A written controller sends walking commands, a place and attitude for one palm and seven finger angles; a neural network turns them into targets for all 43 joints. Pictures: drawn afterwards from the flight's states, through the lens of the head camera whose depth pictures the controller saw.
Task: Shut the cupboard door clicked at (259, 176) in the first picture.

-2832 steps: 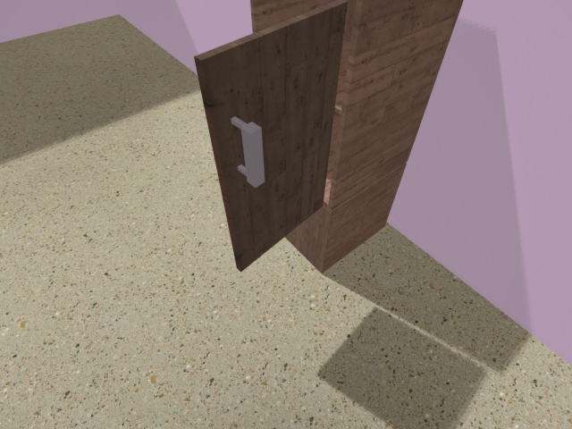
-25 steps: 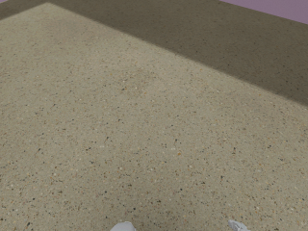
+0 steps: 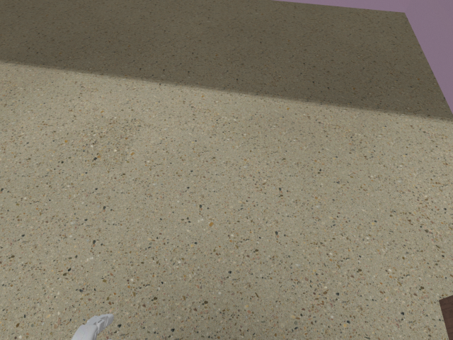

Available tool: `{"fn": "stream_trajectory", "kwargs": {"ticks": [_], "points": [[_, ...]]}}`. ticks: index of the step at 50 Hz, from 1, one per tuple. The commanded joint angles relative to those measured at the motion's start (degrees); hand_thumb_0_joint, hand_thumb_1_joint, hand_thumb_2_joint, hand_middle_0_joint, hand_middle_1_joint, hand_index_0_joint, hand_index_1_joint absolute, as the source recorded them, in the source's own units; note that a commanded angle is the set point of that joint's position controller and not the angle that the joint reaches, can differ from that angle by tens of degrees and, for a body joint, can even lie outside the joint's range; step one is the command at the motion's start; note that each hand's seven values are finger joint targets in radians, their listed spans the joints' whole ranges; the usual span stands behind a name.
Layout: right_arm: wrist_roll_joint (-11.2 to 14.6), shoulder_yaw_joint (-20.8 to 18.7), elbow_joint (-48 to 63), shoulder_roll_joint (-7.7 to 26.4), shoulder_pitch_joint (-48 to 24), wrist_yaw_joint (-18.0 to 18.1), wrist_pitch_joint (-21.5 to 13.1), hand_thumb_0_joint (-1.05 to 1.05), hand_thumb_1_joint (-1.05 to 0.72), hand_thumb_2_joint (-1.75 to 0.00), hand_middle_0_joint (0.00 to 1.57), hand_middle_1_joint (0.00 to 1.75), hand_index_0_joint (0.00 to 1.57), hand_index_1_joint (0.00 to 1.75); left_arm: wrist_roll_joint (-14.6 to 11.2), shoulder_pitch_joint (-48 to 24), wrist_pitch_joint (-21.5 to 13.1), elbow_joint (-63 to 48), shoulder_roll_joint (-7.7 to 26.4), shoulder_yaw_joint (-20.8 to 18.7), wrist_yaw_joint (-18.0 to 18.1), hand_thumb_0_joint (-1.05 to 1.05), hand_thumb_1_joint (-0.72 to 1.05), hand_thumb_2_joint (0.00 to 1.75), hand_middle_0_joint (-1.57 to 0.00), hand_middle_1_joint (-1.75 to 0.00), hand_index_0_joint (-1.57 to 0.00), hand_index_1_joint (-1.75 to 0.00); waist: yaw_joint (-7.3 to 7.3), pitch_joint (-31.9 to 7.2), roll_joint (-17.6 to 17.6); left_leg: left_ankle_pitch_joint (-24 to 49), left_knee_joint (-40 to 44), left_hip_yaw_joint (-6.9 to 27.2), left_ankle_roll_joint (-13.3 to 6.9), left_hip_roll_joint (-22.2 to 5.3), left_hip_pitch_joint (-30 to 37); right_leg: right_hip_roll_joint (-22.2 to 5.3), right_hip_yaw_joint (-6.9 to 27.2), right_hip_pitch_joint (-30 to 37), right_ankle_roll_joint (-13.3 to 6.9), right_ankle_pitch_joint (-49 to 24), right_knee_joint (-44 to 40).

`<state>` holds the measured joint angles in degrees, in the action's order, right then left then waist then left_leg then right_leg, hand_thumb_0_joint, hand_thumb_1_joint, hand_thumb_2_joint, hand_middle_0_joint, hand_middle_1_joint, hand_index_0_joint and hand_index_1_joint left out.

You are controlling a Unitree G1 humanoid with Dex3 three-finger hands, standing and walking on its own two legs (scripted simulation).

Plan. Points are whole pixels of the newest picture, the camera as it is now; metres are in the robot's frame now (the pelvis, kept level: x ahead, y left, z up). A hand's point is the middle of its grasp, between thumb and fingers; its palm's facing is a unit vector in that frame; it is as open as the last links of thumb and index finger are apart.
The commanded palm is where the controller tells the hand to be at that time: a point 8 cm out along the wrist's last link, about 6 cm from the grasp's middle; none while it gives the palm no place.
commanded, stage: turn to face it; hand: left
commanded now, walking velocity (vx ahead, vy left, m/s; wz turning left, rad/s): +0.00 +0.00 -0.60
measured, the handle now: out of the picture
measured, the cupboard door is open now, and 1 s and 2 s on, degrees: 25 25 25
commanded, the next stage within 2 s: none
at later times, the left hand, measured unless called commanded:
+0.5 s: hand (133, 336) +0.15 +0.20 -0.17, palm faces -0.25 -0.95 -0.20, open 7.4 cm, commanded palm none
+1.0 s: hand (178, 308) +0.20 +0.11 -0.15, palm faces -0.54 -0.80 -0.26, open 7.4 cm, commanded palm none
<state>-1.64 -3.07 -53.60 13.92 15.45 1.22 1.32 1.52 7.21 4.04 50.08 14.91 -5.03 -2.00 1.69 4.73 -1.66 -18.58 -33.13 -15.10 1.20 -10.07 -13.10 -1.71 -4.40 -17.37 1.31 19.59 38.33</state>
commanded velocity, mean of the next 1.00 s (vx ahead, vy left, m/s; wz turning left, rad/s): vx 0.00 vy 0.00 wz -0.60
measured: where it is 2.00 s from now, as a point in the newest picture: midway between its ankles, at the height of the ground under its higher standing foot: outside the picture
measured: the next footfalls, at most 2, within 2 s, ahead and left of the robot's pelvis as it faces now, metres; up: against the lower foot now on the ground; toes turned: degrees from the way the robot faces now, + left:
right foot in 0.02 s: +0.03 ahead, -0.13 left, +0.00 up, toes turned -6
left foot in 0.40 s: +0.10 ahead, +0.12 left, +0.00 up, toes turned -11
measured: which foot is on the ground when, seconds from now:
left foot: down 0.00-0.02, up 0.04-0.38, down 0.40-0.78, up 0.80-1.00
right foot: up 0.00-0.00, down 0.02-0.40, up 0.42-0.78, down 0.80-1.00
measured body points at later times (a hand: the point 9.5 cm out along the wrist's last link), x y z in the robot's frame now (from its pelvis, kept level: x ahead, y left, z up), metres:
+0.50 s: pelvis +0.02 +0.02 +0.00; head +0.07 +0.03 +0.44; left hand +0.17 +0.25 -0.16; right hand +0.03 -0.25 -0.13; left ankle +0.06 +0.12 -0.73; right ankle -0.04 -0.11 -0.68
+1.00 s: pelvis +0.01 +0.00 +0.00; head +0.04 -0.04 +0.45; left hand +0.23 +0.15 -0.13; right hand -0.09 -0.27 -0.14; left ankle +0.08 +0.11 -0.68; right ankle -0.05 -0.11 -0.73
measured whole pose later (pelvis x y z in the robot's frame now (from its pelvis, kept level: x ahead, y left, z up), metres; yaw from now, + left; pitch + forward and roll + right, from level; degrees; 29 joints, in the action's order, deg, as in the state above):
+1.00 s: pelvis +0.01 +0.00 +0.00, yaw -34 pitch +1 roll +0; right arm -0.8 -3.5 -51.5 15.2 10.9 0.9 3.5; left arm 1.6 9.8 2.5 50.8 12.3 -3.3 -0.3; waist 0.7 4.7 -0.9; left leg -24.4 -56.5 -3.0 5.2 -4.3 -27.1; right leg 0.4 2.1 -15.8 -0.5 14.4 29.5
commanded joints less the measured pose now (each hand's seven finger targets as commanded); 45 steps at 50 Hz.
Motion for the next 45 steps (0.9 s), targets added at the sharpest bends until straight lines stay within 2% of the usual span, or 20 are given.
{"fn": "stream_trajectory", "kwargs": {"ticks": [1,2,4,6,8,15,18,19,20,21,24,27,33,35,37,38,39,40,42,45], "points": [[0.91,-1.1,7.42,4.53,-3.13,-0.53,-0.98,0.0,-0.9,-0.9,0.2,0.3,0.2,0.3,0.42,10.72,-3.18,-1.73,13.87,-2.42,1.42,0.0,0.9,0.9,-0.2,-0.3,-0.2,-0.3,-6.19,-8.94,18.12,-15.57,-20.22,1.78,3.15,3.28,-21.14,-19.32,24.44,23.33,-10.02,-36.43,-18.51],[0.84,-0.73,8.57,5.78,-5.55,0.05,0.05,0.0,-0.9,-0.9,0.2,0.3,0.2,0.3,-0.56,13.3,-2.98,-1.02,15.3,-2.23,1.98,0.0,0.9,0.9,-0.2,-0.3,-0.2,-0.3,-7.63,-8.85,14.52,-19.29,-29.54,10.4,3.08,4.38,-22.48,-22.59,26.04,18.36,-14.51,-42.69,-17.6],[0.98,-1.0,7.75,6.2,-5.61,0.66,0.32,0.0,-0.9,-0.9,0.2,0.3,0.2,0.3,-0.42,6.97,-2.74,-2.42,12.18,-2.22,3.12,0.0,0.9,0.9,-0.2,-0.3,-0.2,-0.3,-4.7,-7.6,17.54,-13.27,-35.37,15.48,3.29,3.21,-26.78,-17.95,24.5,16.94,-14.58,-34.27,-17.54],[0.76,-1.12,6.19,5.92,-3.88,0.01,0.47,0.0,-0.9,-0.9,0.2,0.3,0.2,0.3,-0.49,1.9,-2.71,-4.32,9.35,-1.22,2.84,0.0,0.9,0.9,-0.2,-0.3,-0.2,-0.3,-1.84,-7.05,11.28,-6.0,-33.22,14.45,4.14,3.32,-21.36,-12.94,17.08,10.83,-11.96,-30.33,-17.28],[0.68,-1.12,5.41,5.09,-1.91,-0.3,0.71,0.0,-0.9,-0.9,0.2,0.3,0.2,0.3,-0.2,0.55,-2.93,-4.64,9.31,-1.11,2.65,0.0,0.9,0.9,-0.2,-0.3,-0.2,-0.3,-0.76,-7.1,10.55,-3.69,-29.24,13.46,4.26,4.36,-17.67,-11.13,15.69,7.71,-11.07,-25.92,-17.96],[1.13,-1.08,7.35,4.25,-3.7,-0.06,-0.03,0.0,-0.9,-0.9,0.2,0.3,0.2,0.3,0.15,2.28,-2.42,-4.35,10.6,-1.94,2.11,0.0,0.9,0.9,-0.2,-0.3,-0.2,-0.3,-2.0,-6.27,11.6,-5.3,-12.09,12.68,3.52,7.76,-11.4,-10.34,23.21,4.98,-11.9,-20.69,-17.11],[1.39,-1.01,6.19,4.49,0.97,0.47,-0.85,0.0,-0.9,-0.9,0.2,0.3,0.2,0.3,-0.29,0.27,-1.95,-4.44,9.39,-1.93,2.1,0.0,0.9,0.9,-0.2,-0.3,-0.2,-0.3,0.77,-7.65,11.35,3.64,3.98,12.91,2.77,8.61,-0.09,-7.47,23.67,-0.23,-7.86,-19.6,-12.06],[1.03,-1.25,5.68,7.18,2.37,0.79,-1.6,0.0,-0.9,-0.9,0.2,0.3,0.2,0.3,-0.81,0.76,-1.63,-5.16,6.98,-1.44,2.02,0.0,0.9,0.9,-0.2,-0.3,-0.2,-0.3,0.94,-8.99,3.75,5.31,12.17,17.42,1.12,3.75,6.66,-2.93,20.63,-5.44,-5.0,-14.17,-7.23],[0.13,-2.2,6.06,12.81,2.99,0.93,-2.0,0.0,-0.9,-0.9,0.2,0.3,0.2,0.3,-1.33,2.97,-1.39,-6.09,3.51,-0.79,1.43,0.0,0.9,0.9,-0.2,-0.3,-0.2,-0.3,0.56,-9.51,-12.78,10.43,15.83,31.47,-4.37,-10.0,11.78,5.34,12.0,-14.24,-1.43,3.64,4.27],[-0.17,-2.34,6.9,14.42,4.4,1.19,-1.69,0.0,-0.9,-0.9,0.2,0.3,0.2,0.3,-0.83,1.58,-1.74,-7.03,4.07,-0.72,1.17,0.0,0.9,0.9,-0.2,-0.3,-0.2,-0.3,1.69,-8.59,-13.07,15.17,17.07,36.54,-10.2,-18.1,7.58,4.8,6.54,-14.81,-0.3,16.51,17.51],[-0.41,-1.25,8.08,10.26,-1.8,1.42,-2.16,0.0,-0.9,-0.9,0.2,0.3,0.2,0.3,-0.29,1.1,-1.34,-4.91,4.93,-1.55,0.2,0.0,0.9,0.9,-0.2,-0.3,-0.2,-0.3,-0.91,-6.47,-9.35,24.3,14.8,25.92,-10.09,-13.01,4.21,0.7,6.93,-15.95,1.24,10.48,30.37],[-0.28,-1.21,6.94,9.07,-1.04,1.53,-2.0,0.0,-0.9,-0.9,0.2,0.3,0.2,0.3,-0.57,0.58,-0.78,-4.47,2.88,-0.92,-0.3,0.0,0.9,0.9,-0.2,-0.3,-0.2,-0.3,-0.66,-7.75,-8.25,33.78,11.72,16.54,-8.82,-9.49,9.96,0.17,3.97,-14.77,2.14,7.68,24.35],[-0.22,-2.22,5.04,10.33,0.79,0.73,-1.27,0.0,-0.9,-0.9,0.2,0.3,0.2,0.3,-0.38,-1.47,-0.87,-4.9,1.94,-0.43,-0.53,0.0,0.9,0.9,-0.2,-0.3,-0.2,-0.3,0.88,-6.5,-11.42,29.03,10.43,11.39,-8.19,-11.01,7.56,0.76,-0.47,-6.64,1.06,6.51,9.25],[-0.21,-2.62,4.98,11.19,0.06,0.53,-1.07,0.0,-0.9,-0.9,0.2,0.3,0.2,0.3,-0.39,-0.96,-1.14,-4.77,2.0,-0.34,-0.47,0.0,0.9,0.9,-0.2,-0.3,-0.2,-0.3,0.42,-6.54,-11.5,26.67,8.75,10.88,-7.33,-11.14,6.27,1.46,-1.5,-3.04,0.28,4.47,2.84],[0.2,-2.88,5.14,11.51,-1.74,0.28,-0.76,0.0,-0.9,-0.9,0.2,0.3,0.2,0.3,-0.31,3.2,-1.52,-3.49,3.24,-0.71,-0.25,0.0,0.9,0.9,-0.2,-0.3,-0.2,-0.3,-2.05,-7.1,-8.66,20.73,3.36,8.18,-4.32,-9.92,1.85,1.91,-2.33,5.38,-0.8,-5.38,-8.45],[0.58,-2.89,5.54,10.35,-2.19,-0.16,-0.64,0.0,-0.9,-0.9,0.2,0.3,0.2,0.3,-0.05,6.59,-1.95,-2.6,5.96,-1.23,0.13,0.0,0.9,0.9,-0.2,-0.3,-0.2,-0.3,-3.81,-8.03,-3.4,14.72,-3.29,6.23,-1.52,-7.5,-3.51,-0.96,1.87,12.63,-2.42,-10.53,-14.26],[0.95,-1.93,7.61,5.95,-3.31,-0.39,-0.46,0.0,-0.9,-0.9,0.2,0.3,0.2,0.3,0.45,9.17,-2.74,-2.0,11.68,-2.25,0.87,0.0,0.9,0.9,-0.2,-0.3,-0.2,-0.3,-5.41,-7.99,14.01,-6.95,-14.75,1.79,2.25,0.36,-16.05,-14.24,19.39,19.73,-7.42,-21.51,-19.52],[0.84,-1.16,9.79,5.24,-7.33,-0.29,0.23,0.0,-0.9,-0.9,0.2,0.3,0.2,0.3,-0.36,11.9,-2.81,-1.1,14.52,-2.39,1.42,0.0,0.9,0.9,-0.2,-0.3,-0.2,-0.3,-7.49,-6.32,16.92,-19.36,-26.27,7.97,2.95,4.97,-21.85,-20.87,27.53,15.65,-12.68,-33.35,-20.18],[0.97,-1.32,9.29,6.38,-8.33,0.54,0.65,0.0,-0.9,-0.9,0.2,0.3,0.2,0.3,-0.23,7.63,-2.82,-1.91,12.82,-2.6,2.53,0.0,0.9,0.9,-0.2,-0.3,-0.2,-0.3,-5.4,-5.21,19.92,-14.64,-34.53,15.73,2.83,4.08,-26.19,-18.22,29.5,12.54,-14.76,-23.97,-21.38],[0.7,-1.18,6.71,5.73,-4.58,-0.22,0.47,0.0,-0.9,-0.9,0.2,0.3,0.2,0.3,-0.13,1.0,-2.8,-4.24,9.3,-1.4,2.56,0.0,0.9,0.9,-0.2,-0.3,-0.2,-0.3,-1.35,-7.62,10.52,-5.75,-29.73,13.93,3.81,3.83,-18.78,-12.01,18.09,8.36,-11.92,-23.0,-18.19]]}}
